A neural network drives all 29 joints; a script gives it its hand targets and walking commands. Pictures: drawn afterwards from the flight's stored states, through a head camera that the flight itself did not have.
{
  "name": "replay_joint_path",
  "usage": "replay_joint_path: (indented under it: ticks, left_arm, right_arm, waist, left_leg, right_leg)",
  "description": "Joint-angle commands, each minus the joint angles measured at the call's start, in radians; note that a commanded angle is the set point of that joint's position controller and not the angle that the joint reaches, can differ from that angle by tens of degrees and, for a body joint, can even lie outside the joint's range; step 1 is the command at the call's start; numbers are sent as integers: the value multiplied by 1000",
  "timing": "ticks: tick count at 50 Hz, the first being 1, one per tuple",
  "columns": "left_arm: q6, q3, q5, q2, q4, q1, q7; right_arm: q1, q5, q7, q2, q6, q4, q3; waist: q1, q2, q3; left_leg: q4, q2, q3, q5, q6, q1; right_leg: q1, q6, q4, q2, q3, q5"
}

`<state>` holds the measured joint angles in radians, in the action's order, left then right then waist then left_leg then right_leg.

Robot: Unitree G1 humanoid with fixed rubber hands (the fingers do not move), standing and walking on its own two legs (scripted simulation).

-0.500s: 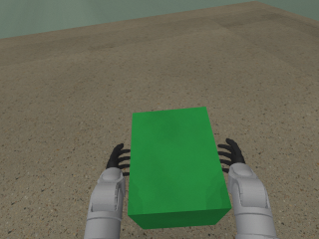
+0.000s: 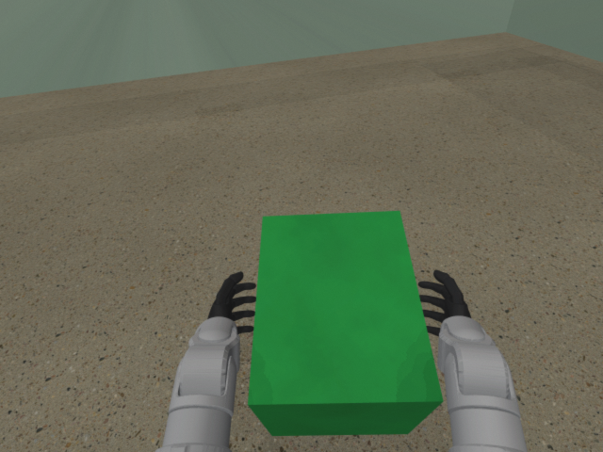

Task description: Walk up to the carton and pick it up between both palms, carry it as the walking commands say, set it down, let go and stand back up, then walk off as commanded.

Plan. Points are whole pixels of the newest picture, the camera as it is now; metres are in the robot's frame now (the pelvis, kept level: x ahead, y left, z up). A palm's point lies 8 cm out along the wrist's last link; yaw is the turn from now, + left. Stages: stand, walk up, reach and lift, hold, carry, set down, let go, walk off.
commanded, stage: hold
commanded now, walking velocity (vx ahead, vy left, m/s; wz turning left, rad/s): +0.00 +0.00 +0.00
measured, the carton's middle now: (335, 325) +0.36 -0.01 -0.05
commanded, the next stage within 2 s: set down in 0.32 s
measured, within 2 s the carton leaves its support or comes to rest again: neither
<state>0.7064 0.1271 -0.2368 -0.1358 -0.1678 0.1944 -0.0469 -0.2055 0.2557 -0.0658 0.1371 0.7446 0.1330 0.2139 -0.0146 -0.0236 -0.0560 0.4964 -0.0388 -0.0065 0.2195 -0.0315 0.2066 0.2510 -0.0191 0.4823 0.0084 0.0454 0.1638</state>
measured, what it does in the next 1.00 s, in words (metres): stands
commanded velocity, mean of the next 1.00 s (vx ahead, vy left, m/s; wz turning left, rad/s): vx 0.00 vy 0.00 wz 0.00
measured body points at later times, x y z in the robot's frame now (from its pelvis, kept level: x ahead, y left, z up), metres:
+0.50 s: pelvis -0.04 -0.02 +0.01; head -0.08 -0.03 +0.45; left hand +0.31 +0.14 +0.08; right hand +0.30 -0.18 +0.06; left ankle +0.03 +0.10 -0.73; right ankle +0.06 -0.11 -0.73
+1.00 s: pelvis +0.01 +0.00 +0.00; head +0.04 +0.00 +0.45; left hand +0.38 +0.15 +0.02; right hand +0.36 -0.17 +0.00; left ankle +0.04 +0.10 -0.74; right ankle +0.07 -0.10 -0.74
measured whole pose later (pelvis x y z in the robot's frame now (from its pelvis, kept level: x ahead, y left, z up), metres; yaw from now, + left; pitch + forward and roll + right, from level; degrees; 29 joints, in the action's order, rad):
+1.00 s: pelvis +0.01 +0.00 +0.00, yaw -1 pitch -5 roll +0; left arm 0.52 0.45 -0.47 -0.13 -0.63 0.62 0.06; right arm -0.60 0.47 0.02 0.17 0.47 0.64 0.62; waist -0.01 0.00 0.15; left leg 0.51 -0.05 -0.02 0.24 -0.03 0.18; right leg 0.23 -0.02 0.50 -0.04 -0.04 0.18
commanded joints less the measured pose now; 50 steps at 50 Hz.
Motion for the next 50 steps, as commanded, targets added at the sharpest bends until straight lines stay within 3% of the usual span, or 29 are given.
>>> replay_joint_path:
  ticks: [1, 5, 6, 11, 13, 15, 16, 17, 19, 20, 22, 24, 25, 26, 27, 28, 30, 34, 35, 36, 37, 38, 39, 41, 43, 44, 46, 48, 50]
  left_arm:
    - [-53, -298, 190, -667, -243, 811, 272]
    - [-107, -243, 190, -729, -311, 960, 277]
    - [-92, -230, 159, -738, -416, 901, 285]
    - [-111, -276, 190, -837, -330, 887, 322]
    - [-98, -208, 139, -795, -351, 904, 316]
    - [-102, -232, 172, -766, -310, 1030, 335]
    - [-87, -153, 106, -726, -410, 999, 331]
    - [-81, -77, 109, -770, -411, 1048, 363]
    - [-92, 68, 33, -679, -495, 1146, 365]
    - [-120, 33, 68, -705, -445, 1223, 374]
    - [-114, 75, 16, -701, -570, 970, 373]
    - [-112, 104, -28, -704, -639, 884, 360]
    - [-113, 55, -17, -734, -575, 951, 349]
    - [-114, 91, -54, -710, -615, 890, 336]
    - [-108, 76, -67, -668, -570, 997, 320]
    - [-120, 82, -60, -699, -566, 1016, 324]
    - [-131, 102, -62, -713, -578, 1055, 327]
    - [-225, 59, -13, -728, -508, 1073, 337]
    - [-254, 30, -2, -754, -442, 1065, 332]
    - [-251, 50, -39, -719, -450, 1015, 313]
    - [-271, 20, -32, -726, -436, 1018, 313]
    - [-263, 60, -59, -715, -478, 959, 304]
    - [-271, 16, -43, -728, -456, 973, 297]
    - [-255, 88, -90, -664, -464, 1015, 278]
    - [-258, 82, -74, -711, -510, 1008, 294]
    - [-276, 138, -84, -732, -578, 933, 293]
    - [-292, 39, -71, -784, -517, 889, 286]
    - [-330, 27, -83, -827, -548, 741, 278]
    - [-340, 39, -87, -844, -625, 604, 281]
  right_arm:
    - [-706, -168, 251, 683, -14, 212, -300]
    - [-827, -145, 272, 754, -38, 298, -283]
    - [-809, -140, 265, 736, -38, 316, -240]
    - [-679, -126, 284, 906, -23, 401, -277]
    - [-741, -115, 291, 895, -17, 444, -238]
    - [-706, -98, 292, 921, -10, 501, -201]
    - [-747, -80, 298, 871, -15, 536, -144]
    - [-882, -60, 294, 964, -31, 526, -156]
    - [-974, -67, 293, 988, -47, 632, -86]
    - [-1044, -62, 282, 943, -61, 548, -87]
    - [-987, -64, 270, 971, -64, 491, -114]
    - [-959, -33, 251, 906, -76, 486, -60]
    - [-977, -16, 254, 815, -103, 493, 5]
    - [-1036, -15, 243, 826, -123, 461, -5]
    - [-1011, 13, 235, 744, -114, 516, 77]
    - [-1091, 54, 228, 719, -133, 476, 82]
    - [-1096, 44, 249, 721, -157, 576, 136]
    - [-941, 51, 261, 875, -198, 695, 81]
    - [-967, 50, 264, 862, -213, 605, 62]
    - [-845, 54, 269, 859, -197, 725, 68]
    - [-783, 90, 264, 823, -217, 729, 112]
    - [-820, 64, 274, 810, -229, 714, 103]
    - [-785, 97, 273, 785, -227, 741, 121]
    - [-851, 95, 289, 729, -228, 792, 199]
    - [-852, 94, 295, 709, -260, 718, 187]
    - [-935, 108, 296, 661, -285, 637, 145]
    - [-784, 86, 297, 705, -303, 680, 112]
    - [-803, 82, 288, 675, -350, 543, 27]
    - [-851, 39, 279, 656, -380, 409, -57]
  waist:
    - [34, -52, -18]
    - [35, 25, -121]
    - [40, -49, -33]
    - [75, 83, -227]
    - [5, 5, -225]
    - [90, 126, -176]
    - [34, 42, -101]
    - [118, 203, -126]
    - [0, 102, -11]
    - [53, 167, -104]
    - [1, 213, -28]
    - [24, 126, 5]
    - [91, 55, -75]
    - [26, 51, -106]
    - [91, -32, -26]
    - [106, 35, -144]
    - [107, -69, -159]
    - [84, 37, -131]
    - [101, 157, -171]
    - [55, 71, -119]
    - [110, 95, -113]
    - [47, 35, -103]
    - [108, 76, -155]
    - [70, -10, -53]
    - [121, -114, -75]
    - [92, 3, -80]
    - [113, -134, -85]
    - [92, 12, -104]
    - [61, 14, -117]
  left_leg:
    - [-245, 26, -118, 439, -57, 252]
    - [-226, 29, -107, 381, -63, 149]
    - [-229, 10, -70, 364, -54, 174]
    - [-219, 5, -107, 68, -37, -68]
    - [-231, -19, -72, 118, -37, -6]
    - [-190, -13, -70, 164, -44, -51]
    - [-210, -22, -48, 245, -39, 13]
    - [-140, -15, -105, 335, -76, -31]
    - [-86, -29, -61, 365, -64, 39]
    - [-67, -36, -62, 290, -61, -23]
    - [-72, -19, -64, 103, -66, 3]
    - [-95, -4, -92, 10, -60, 63]
    - [-119, -1, -107, 60, -35, 58]
    - [-97, -14, -71, 6, -31, 67]
    - [-107, -17, -71, 108, -17, 88]
    - [-94, -16, -79, 156, -21, 74]
    - [-112, 8, -108, 380, -36, 33]
    - [-99, 30, -103, 265, -39, 54]
    - [-65, 16, -91, 112, -36, 43]
    - [-61, 15, -77, 51, -34, 98]
    - [-38, 12, -82, 14, -33, 91]
    - [-45, 11, -72, 44, -22, 113]
    - [-47, 13, -90, 44, -24, 92]
    - [-36, 6, -84, 285, -26, 167]
    - [-45, 14, -122, 374, -32, 131]
    - [-70, 26, -164, 394, -48, 101]
    - [-61, 20, -106, 241, -22, 172]
    - [-32, 5, -106, -1, -25, 186]
    - [-43, -1, -110, -29, -24, 248]
  right_leg:
    - [-335, 0, -31, -78, -103, 331]
    - [-288, 10, -59, -83, -103, 366]
    - [-312, 13, -84, -78, -105, 354]
    - [-244, 28, -126, -62, -115, 75]
    - [-327, 23, -145, -59, -143, 177]
    - [-215, 35, -182, -55, -155, 303]
    - [-241, 29, -189, -59, -159, 402]
    - [-215, 16, -180, -40, -190, 506]
    - [-189, 7, -216, 21, -258, 650]
    - [-175, 11, -209, 3, -239, 613]
    - [-239, 50, -208, -1, -220, 359]
    - [-247, 65, -131, -14, -188, 156]
    - [-242, 40, -78, -36, -139, 104]
    - [-273, 47, -69, -30, -146, 42]
    - [-232, 25, -56, -41, -125, 139]
    - [-270, 20, -49, -44, -138, 216]
    - [-197, 9, -25, -58, -145, 390]
    - [-216, 16, -49, -62, -142, 268]
    - [-161, 26, -43, -74, -137, 175]
    - [-167, 16, -34, -59, -141, 89]
    - [-84, 13, -24, -60, -137, 28]
    - [-79, 2, -16, -62, -147, 49]
    - [-81, 5, 4, -66, -133, 23]
    - [-29, -14, -2, -56, -149, 329]
    - [-78, -30, 1, -45, -187, 348]
    - [-50, -17, 16, -74, -149, 323]
    - [-82, -38, 20, -60, -155, 184]
    - [-32, -30, 15, -67, -143, -23]
    - [-114, -19, 14, -62, -158, -80]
